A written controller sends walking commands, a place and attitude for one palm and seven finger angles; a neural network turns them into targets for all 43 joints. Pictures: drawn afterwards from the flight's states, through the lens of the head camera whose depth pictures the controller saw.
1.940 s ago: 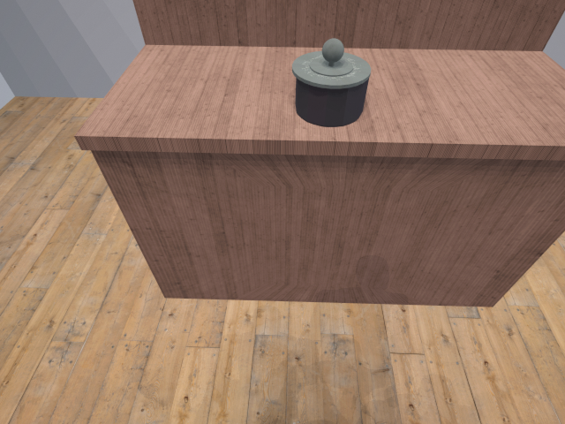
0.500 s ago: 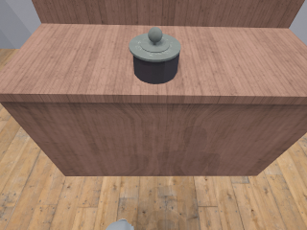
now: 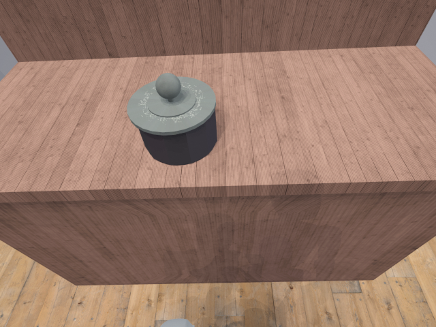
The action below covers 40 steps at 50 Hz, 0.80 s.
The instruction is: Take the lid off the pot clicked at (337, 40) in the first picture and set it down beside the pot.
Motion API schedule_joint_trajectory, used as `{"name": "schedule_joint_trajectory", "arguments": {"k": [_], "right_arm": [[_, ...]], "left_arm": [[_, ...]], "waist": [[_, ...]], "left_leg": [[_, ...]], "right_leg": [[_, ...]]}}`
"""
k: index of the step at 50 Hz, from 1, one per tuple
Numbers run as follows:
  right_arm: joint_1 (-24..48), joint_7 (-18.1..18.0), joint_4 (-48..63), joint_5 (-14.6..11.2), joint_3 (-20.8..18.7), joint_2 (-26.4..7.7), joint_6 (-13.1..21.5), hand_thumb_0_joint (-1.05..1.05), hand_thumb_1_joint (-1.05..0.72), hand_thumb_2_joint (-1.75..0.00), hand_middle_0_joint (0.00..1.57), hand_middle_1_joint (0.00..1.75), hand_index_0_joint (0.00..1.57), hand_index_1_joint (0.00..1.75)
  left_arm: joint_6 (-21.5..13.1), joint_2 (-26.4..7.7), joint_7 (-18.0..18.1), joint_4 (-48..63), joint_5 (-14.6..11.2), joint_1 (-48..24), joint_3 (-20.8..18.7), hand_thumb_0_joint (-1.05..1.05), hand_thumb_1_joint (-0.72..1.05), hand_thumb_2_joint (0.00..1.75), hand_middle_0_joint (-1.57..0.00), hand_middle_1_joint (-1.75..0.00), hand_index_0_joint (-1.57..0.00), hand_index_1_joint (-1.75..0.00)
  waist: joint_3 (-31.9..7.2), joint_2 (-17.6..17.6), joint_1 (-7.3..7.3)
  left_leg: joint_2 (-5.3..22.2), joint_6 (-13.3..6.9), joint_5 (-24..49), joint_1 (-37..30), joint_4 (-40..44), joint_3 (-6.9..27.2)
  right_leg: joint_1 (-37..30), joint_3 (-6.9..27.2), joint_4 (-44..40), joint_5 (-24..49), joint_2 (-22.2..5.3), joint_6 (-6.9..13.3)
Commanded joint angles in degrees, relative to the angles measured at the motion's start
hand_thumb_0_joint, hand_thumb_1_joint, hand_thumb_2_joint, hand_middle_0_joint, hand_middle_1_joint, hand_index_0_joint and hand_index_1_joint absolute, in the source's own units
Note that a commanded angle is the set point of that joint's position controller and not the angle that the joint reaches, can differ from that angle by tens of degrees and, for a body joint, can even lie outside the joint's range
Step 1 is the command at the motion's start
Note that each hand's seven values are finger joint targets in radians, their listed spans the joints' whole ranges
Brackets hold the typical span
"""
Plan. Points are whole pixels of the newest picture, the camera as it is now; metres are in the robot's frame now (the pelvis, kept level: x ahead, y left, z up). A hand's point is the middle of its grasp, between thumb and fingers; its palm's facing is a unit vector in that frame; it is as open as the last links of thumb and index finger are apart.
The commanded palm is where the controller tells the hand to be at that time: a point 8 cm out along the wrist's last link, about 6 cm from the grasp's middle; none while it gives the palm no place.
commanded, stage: come to a stop and stand still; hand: left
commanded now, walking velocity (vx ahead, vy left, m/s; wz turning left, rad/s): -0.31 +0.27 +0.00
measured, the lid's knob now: (168, 86) +0.51 +0.12 +0.18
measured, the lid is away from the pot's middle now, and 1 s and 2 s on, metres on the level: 0.00 0.00 0.00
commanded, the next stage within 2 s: look again from close up in 1.00 s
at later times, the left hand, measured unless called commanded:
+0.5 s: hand out of the picture +0.05 +0.27 -0.18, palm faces +0.09 -0.97 -0.24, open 7.4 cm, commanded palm none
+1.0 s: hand out of the picture -0.05 +0.22 -0.16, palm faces +0.01 -0.99 -0.17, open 7.4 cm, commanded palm none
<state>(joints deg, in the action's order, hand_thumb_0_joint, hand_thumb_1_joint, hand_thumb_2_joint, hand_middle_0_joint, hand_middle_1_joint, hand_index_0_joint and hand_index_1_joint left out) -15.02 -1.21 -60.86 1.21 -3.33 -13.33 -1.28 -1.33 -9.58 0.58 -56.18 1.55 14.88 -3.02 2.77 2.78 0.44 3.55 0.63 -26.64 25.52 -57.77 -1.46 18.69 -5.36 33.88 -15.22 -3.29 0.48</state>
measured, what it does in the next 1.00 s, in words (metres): steps on the spot: left foot, then right foot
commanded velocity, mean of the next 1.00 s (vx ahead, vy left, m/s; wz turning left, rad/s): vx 0.01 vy -0.03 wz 0.00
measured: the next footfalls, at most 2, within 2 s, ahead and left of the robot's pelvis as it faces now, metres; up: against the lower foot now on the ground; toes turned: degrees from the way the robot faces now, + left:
left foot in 0.34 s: +0.10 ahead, +0.13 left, +0.00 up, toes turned +2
right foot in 0.84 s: -0.05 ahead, -0.06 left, +0.00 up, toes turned -1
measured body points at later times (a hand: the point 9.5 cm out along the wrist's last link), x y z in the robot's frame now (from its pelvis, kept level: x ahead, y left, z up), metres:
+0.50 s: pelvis +0.01 +0.06 +0.01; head +0.05 +0.09 +0.45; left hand +0.05 +0.32 -0.16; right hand +0.15 -0.17 -0.11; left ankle +0.06 +0.13 -0.73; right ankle -0.03 -0.10 -0.64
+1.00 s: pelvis -0.03 +0.05 +0.01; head -0.02 +0.05 +0.46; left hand -0.05 +0.27 -0.15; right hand -0.08 -0.20 -0.14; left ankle +0.00 +0.15 -0.68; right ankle -0.10 -0.07 -0.73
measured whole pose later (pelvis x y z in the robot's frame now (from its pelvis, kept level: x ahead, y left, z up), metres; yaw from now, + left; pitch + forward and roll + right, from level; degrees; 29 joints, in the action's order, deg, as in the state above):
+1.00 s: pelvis -0.03 +0.05 +0.01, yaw -1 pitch +0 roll +0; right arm -21.5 -0.3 -62.7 1.0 -3.4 -11.3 -2.2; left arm 0.7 -7.9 0.6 -61.6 1.2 21.4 -2.0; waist -0.2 -0.2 1.7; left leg 0.2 0.9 -19.0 25.8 -49.6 -3.0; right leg 3.5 -0.5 19.5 -16.5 -0.3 0.5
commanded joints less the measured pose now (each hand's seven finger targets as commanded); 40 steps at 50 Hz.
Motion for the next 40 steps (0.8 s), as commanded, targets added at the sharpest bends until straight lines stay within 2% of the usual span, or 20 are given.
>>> {"name": "schedule_joint_trajectory", "arguments": {"k": [1, 4, 9, 12, 14, 15, 16, 17, 18, 19, 20, 21, 22, 23, 26, 30, 33, 36, 39, 40], "right_arm": [[-0.2, -0.2, 4.0, -1.1, 0.5, 0.0, 0.5, 0.00, -0.90, -0.90, 0.20, 0.30, 0.20, 0.30], [5.0, -0.2, 6.7, -0.7, -0.4, -1.6, -0.8, 0.00, -0.90, -0.90, 0.20, 0.30, 0.20, 0.30], [9.2, 0.5, 9.9, -0.6, -1.3, -1.6, -2.2, 0.00, -0.90, -0.90, 0.20, 0.30, 0.20, 0.30], [9.2, 0.7, 10.7, -0.9, -1.2, -1.0, -1.6, 0.00, -0.90, -0.90, 0.20, 0.30, 0.20, 0.30], [5.1, 0.5, 9.5, -1.0, -1.2, -1.4, -0.7, 0.00, -0.90, -0.90, 0.20, 0.30, 0.20, 0.30], [3.2, 0.4, 8.7, -0.7, -1.3, -2.4, -0.2, 0.00, -0.90, -0.90, 0.20, 0.30, 0.20, 0.30], [2.9, 0.4, 9.3, -0.1, -1.9, -6.8, 0.5, 0.00, -0.90, -0.90, 0.20, 0.30, 0.20, 0.30], [2.5, 0.3, 10.6, -0.1, -2.2, -10.8, 0.2, 0.00, -0.90, -0.90, 0.20, 0.30, 0.20, 0.30], [1.4, 0.0, 11.0, -0.2, -1.7, -10.4, -0.1, 0.00, -0.90, -0.90, 0.20, 0.30, 0.20, 0.30], [2.7, -0.8, 11.1, 0.0, -1.4, -9.3, 0.2, 0.00, -0.90, -0.90, 0.20, 0.30, 0.20, 0.30], [4.8, -1.1, 11.7, 0.1, -0.9, -7.9, 0.3, 0.00, -0.90, -0.90, 0.20, 0.30, 0.20, 0.30], [7.5, -1.3, 12.1, 0.3, -0.1, -5.8, 0.6, 0.00, -0.90, -0.90, 0.20, 0.30, 0.20, 0.30], [7.7, -1.3, 12.1, 0.3, 0.3, -4.9, 1.1, 0.00, -0.90, -0.90, 0.20, 0.30, 0.20, 0.30], [7.7, -1.5, 11.9, 0.1, 0.3, -4.9, 1.3, 0.00, -0.90, -0.90, 0.20, 0.30, 0.20, 0.30], [4.9, -1.5, 10.1, 0.1, 0.4, -5.6, 1.2, 0.00, -0.90, -0.90, 0.20, 0.30, 0.20, 0.30], [1.6, -1.2, 8.2, 0.2, -0.1, -6.1, 0.8, 0.00, -0.90, -0.90, 0.20, 0.30, 0.20, 0.30], [-0.3, -0.9, 6.7, 0.4, -0.7, -6.3, 0.8, 0.00, -0.90, -0.90, 0.20, 0.30, 0.20, 0.30], [-0.6, -0.6, 5.5, 0.8, -1.3, -7.8, 0.6, 0.00, -0.90, -0.90, 0.20, 0.30, 0.20, 0.30], [-0.4, -0.4, 3.6, 0.4, -1.3, -6.1, 0.0, 0.00, -0.90, -0.90, 0.20, 0.30, 0.20, 0.30], [-0.6, -0.3, 3.1, -0.1, -0.9, -3.7, -0.1, 0.00, -0.90, -0.90, 0.20, 0.30, 0.20, 0.30]], "left_arm": [[0.0, -10.5, 1.9, 2.2, 0.0, 4.0, -1.7, 0.00, 0.90, 0.90, -0.20, -0.30, -0.20, -0.30], [0.7, -11.3, 2.7, 1.0, -0.4, 7.8, -2.4, 0.00, 0.90, 0.90, -0.20, -0.30, -0.20, -0.30], [1.1, -11.5, 3.6, 2.9, 0.2, 5.1, -2.8, 0.00, 0.90, 0.90, -0.20, -0.30, -0.20, -0.30], [1.5, -12.5, 3.1, 4.4, 0.6, 2.9, -3.0, 0.00, 0.90, 0.90, -0.20, -0.30, -0.20, -0.30], [2.0, -12.9, 2.5, 5.1, 0.1, 0.3, -3.0, 0.00, 0.90, 0.90, -0.20, -0.30, -0.20, -0.30], [2.3, -11.9, 2.4, 5.3, 0.0, 0.5, -2.8, 0.00, 0.90, 0.90, -0.20, -0.30, -0.20, -0.30], [2.8, -8.8, 2.3, 5.6, -0.4, 3.3, -2.3, 0.00, 0.90, 0.90, -0.20, -0.30, -0.20, -0.30], [3.0, -6.6, 2.5, 5.7, -0.6, 5.3, -1.6, 0.00, 0.90, 0.90, -0.20, -0.30, -0.20, -0.30], [3.5, -7.9, 3.0, 5.8, -0.6, 4.7, -1.2, 0.00, 0.90, 0.90, -0.20, -0.30, -0.20, -0.30], [3.7, -7.4, 3.1, 5.2, -0.8, 4.1, -1.5, 0.00, 0.90, 0.90, -0.20, -0.30, -0.20, -0.30], [3.6, -8.5, 2.9, 5.0, -0.8, 2.0, -1.7, 0.00, 0.90, 0.90, -0.20, -0.30, -0.20, -0.30], [3.5, -8.6, 2.4, 4.4, -0.7, 2.2, -2.0, 0.00, 0.90, 0.90, -0.20, -0.30, -0.20, -0.30], [3.6, -8.5, 1.9, 3.9, -0.6, 3.0, -1.9, 0.00, 0.90, 0.90, -0.20, -0.30, -0.20, -0.30], [3.7, -8.6, 1.4, 3.6, -0.7, 3.3, -1.8, 0.00, 0.90, 0.90, -0.20, -0.30, -0.20, -0.30], [4.5, -8.5, 0.7, 3.3, -0.5, 3.8, -1.8, 0.00, 0.90, 0.90, -0.20, -0.30, -0.20, -0.30], [4.9, -7.9, 0.1, 3.5, -0.3, 2.3, -1.3, 0.00, 0.90, 0.90, -0.20, -0.30, -0.20, -0.30], [4.7, -6.9, -0.2, 3.2, -0.4, 2.1, -0.8, 0.00, 0.90, 0.90, -0.20, -0.30, -0.20, -0.30], [4.6, -6.0, -0.3, 0.9, -0.8, 7.3, -0.6, 0.00, 0.90, 0.90, -0.20, -0.30, -0.20, -0.30], [3.9, -5.1, 0.1, -2.6, -1.0, 14.5, -0.5, 0.00, 0.90, 0.90, -0.20, -0.30, -0.20, -0.30], [3.7, -6.7, 0.5, -3.0, -0.6, 16.0, -0.8, 0.00, 0.90, 0.90, -0.20, -0.30, -0.20, -0.30]], "waist": [[-5.4, -11.0, -1.60], [-5.0, -10.4, -3.91], [-4.6, -10.1, -2.82], [-5.6, -12.5, -2.08], [-7.0, -14.0, 0.03], [-7.6, -10.8, 0.76], [-9.5, 2.2, 0.26], [-10.0, 12.7, 0.64], [-11.0, 7.3, 1.92], [-11.0, 8.9, 1.15], [-7.2, 8.4, 1.31], [-4.5, 6.1, -0.27], [-4.9, 4.3, -0.69], [-5.3, 1.0, -0.85], [-6.4, 3.1, -0.04], [-3.7, 3.4, 1.06], [-3.1, 5.8, 1.73], [-4.5, 7.4, 0.42], [-1.7, 3.3, -2.23], [-0.3, -0.8, -2.56]], "left_leg": [[-2.4, 1.9, 1.1, 1.6, 7.2, -1.1], [-4.0, 2.4, 0.9, 6.5, 1.6, 0.6], [-3.7, 2.2, 0.9, 5.5, 0.5, 3.6], [-4.2, 1.7, 1.5, -0.4, 11.7, 2.1], [-5.1, 1.6, 12.2, -10.5, 24.6, -1.0], [-3.2, 1.2, 21.5, -16.9, 32.9, -0.6], [8.5, -2.9, 42.9, -25.0, 34.7, 10.6], [19.6, -11.1, 66.2, -23.6, 34.8, 20.8], [20.8, -14.6, 70.7, -21.1, 33.5, 18.3], [19.4, -15.2, 67.9, -19.9, 33.5, 19.1], [17.1, -14.6, 57.9, -14.9, 35.3, 17.8], [14.1, -13.1, 49.7, -13.4, 37.0, 15.2], [12.4, -11.7, 45.3, -14.4, 38.2, 13.6], [12.6, -11.6, 42.5, -14.7, 39.2, 13.7], [12.0, -10.2, 24.9, -16.3, 43.3, 13.5], [11.6, -8.6, 3.6, -15.0, 49.2, 16.5], [10.6, -7.5, -2.0, -13.8, 51.5, 16.7], [8.9, -5.6, -5.7, -12.0, 54.3, 15.1], [4.1, -1.7, -6.8, -5.3, 51.4, 9.7], [0.8, 0.2, -4.3, -1.4, 44.2, 5.8]], "right_leg": [[-13.3, 10.7, -9.2, 49.5, -15.1, 10.0], [-18.1, 13.7, -8.6, 56.5, -18.7, 12.4], [-14.6, 13.4, -8.7, 50.8, -19.4, 12.5], [-13.1, 12.2, -6.7, 47.0, -17.2, 10.9], [-9.1, 9.1, -3.8, 38.7, -13.4, 7.1], [-7.1, 7.1, -0.1, 29.8, -10.3, 4.3], [1.1, 2.6, 7.1, 6.0, -3.8, -0.2], [6.0, 2.3, 19.7, -23.2, 1.8, -2.5], [4.4, 6.6, 28.4, -25.7, 2.9, -1.8], [6.6, 10.1, 33.3, -24.0, 3.6, -2.1], [7.3, 11.7, 35.4, -19.9, 3.1, -2.3], [7.8, 11.4, 36.0, -15.2, 2.9, -2.5], [8.1, 11.0, 35.6, -11.6, 3.0, -2.8], [7.7, 10.7, 34.8, -10.4, 2.8, -2.8], [7.1, 10.4, 30.6, -8.2, 2.6, -3.1], [5.8, 8.7, 21.4, -9.0, 2.2, -2.4], [1.3, 5.9, 12.3, -11.7, 2.2, -1.4], [-6.6, 2.1, 3.1, -13.6, 4.4, 0.5], [-18.2, -0.1, -15.5, -7.1, 5.7, 1.8], [-20.2, 5.1, -21.8, -8.9, 1.2, 3.3]]}}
